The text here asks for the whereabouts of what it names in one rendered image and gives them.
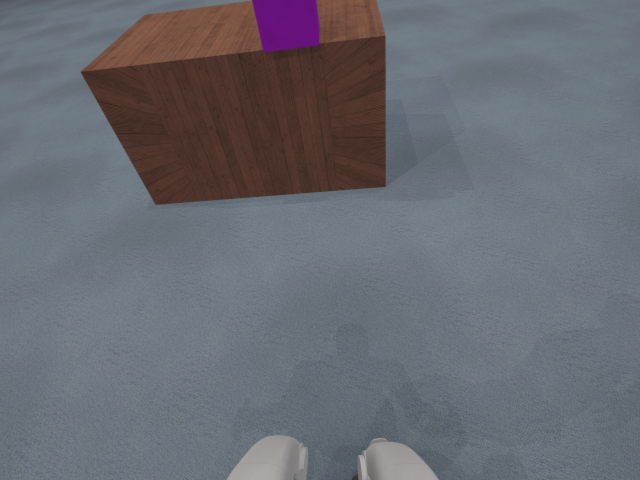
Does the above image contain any right robot thigh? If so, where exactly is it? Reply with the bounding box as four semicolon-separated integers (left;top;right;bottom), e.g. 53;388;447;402
357;442;439;480

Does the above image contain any carton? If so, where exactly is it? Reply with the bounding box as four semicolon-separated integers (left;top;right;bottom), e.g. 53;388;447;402
252;0;320;52

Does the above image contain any right robot shin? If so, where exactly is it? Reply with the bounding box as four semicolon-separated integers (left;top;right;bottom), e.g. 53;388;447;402
368;438;388;447

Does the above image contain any pedestal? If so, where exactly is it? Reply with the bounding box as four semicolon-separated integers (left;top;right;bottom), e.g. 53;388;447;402
81;0;386;205

